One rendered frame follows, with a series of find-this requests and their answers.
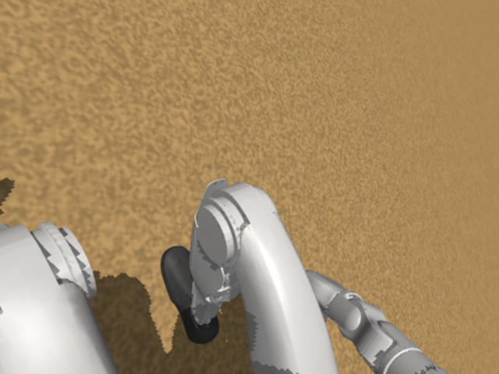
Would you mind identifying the right robot arm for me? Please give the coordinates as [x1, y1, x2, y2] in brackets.
[328, 291, 449, 374]

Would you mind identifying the right robot hand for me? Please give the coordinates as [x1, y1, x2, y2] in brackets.
[306, 270, 347, 322]

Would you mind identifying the right robot foot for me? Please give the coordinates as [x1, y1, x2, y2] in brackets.
[161, 246, 219, 344]

